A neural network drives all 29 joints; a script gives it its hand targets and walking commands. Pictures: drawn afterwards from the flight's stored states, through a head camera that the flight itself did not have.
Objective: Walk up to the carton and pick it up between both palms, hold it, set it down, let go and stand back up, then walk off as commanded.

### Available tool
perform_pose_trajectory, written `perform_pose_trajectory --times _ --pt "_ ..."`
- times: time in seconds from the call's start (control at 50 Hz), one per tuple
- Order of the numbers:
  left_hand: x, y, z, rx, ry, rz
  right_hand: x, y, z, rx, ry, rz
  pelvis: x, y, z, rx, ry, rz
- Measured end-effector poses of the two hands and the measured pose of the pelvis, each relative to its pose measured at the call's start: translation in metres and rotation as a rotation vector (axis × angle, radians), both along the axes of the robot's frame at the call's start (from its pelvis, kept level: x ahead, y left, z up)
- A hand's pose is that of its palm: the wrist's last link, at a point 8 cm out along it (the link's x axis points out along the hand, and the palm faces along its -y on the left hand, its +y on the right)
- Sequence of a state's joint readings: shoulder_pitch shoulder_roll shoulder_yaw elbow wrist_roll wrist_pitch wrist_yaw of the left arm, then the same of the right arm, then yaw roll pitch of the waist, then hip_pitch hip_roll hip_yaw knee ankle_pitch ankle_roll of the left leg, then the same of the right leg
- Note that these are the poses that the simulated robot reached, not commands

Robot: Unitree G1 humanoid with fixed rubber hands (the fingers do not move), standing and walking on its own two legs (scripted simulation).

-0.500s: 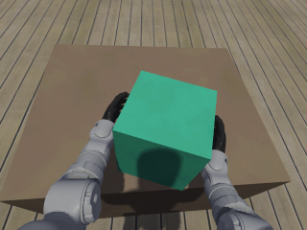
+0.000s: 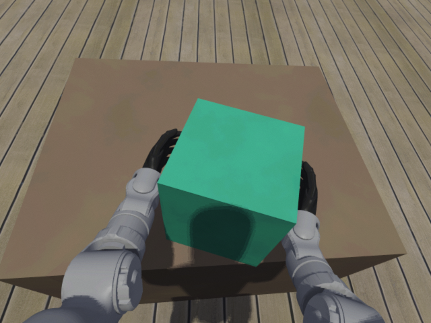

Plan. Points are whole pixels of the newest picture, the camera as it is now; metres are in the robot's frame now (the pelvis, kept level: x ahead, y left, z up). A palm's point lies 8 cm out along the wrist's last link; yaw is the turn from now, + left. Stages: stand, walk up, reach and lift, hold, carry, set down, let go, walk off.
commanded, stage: set down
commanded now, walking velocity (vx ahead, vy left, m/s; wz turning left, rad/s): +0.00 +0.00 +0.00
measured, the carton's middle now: (229, 188) +0.39 -0.02 -0.02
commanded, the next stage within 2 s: none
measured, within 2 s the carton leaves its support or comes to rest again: neither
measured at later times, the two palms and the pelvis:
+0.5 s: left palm (144, 157) +0.41 +0.14 +0.06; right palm (312, 205) +0.33 -0.17 +0.03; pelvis -0.03 +0.01 -0.01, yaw +0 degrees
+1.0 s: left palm (135, 153) +0.40 +0.15 +0.08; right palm (321, 199) +0.33 -0.18 +0.06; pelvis -0.04 +0.00 -0.01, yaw +0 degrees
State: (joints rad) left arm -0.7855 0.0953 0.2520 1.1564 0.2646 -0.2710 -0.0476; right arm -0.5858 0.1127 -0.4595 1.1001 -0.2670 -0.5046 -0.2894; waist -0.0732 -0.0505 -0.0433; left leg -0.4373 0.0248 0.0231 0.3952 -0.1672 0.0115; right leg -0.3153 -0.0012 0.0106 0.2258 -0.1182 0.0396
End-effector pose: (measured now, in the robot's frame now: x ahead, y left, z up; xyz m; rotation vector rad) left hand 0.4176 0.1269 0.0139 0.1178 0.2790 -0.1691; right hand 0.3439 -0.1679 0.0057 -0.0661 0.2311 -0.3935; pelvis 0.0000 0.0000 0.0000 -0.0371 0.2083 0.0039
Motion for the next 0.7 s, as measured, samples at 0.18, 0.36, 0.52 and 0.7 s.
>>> perform_pose_trajectory --times 0.18,0.36,0.52,0.7 --pt "-0.005 0.004 -0.008 -0.03 0.061 0.054 -0.006 -0.002 -0.011 0.114 0.009 -0.07 -0.009 0.002 -0.003 -0.003 0.016 -0.001" --pt "-0.01 0.007 0.01 -0.049 0.019 0.062 -0.014 0.001 -0.006 0.175 0.009 -0.085 -0.019 0.007 -0.007 -0.009 0.024 -0.002" --pt "-0.013 0.016 0.049 -0.062 -0.041 0.064 -0.014 -0.002 0.029 0.177 -0.017 -0.076 -0.03 0.007 -0.01 -0.009 -0.008 0.0" --pt "-0.02 0.031 0.055 -0.07 -0.002 0.087 -0.015 -0.004 0.052 0.163 0.025 -0.058 -0.044 0.006 -0.012 -0.008 -0.036 0.001"
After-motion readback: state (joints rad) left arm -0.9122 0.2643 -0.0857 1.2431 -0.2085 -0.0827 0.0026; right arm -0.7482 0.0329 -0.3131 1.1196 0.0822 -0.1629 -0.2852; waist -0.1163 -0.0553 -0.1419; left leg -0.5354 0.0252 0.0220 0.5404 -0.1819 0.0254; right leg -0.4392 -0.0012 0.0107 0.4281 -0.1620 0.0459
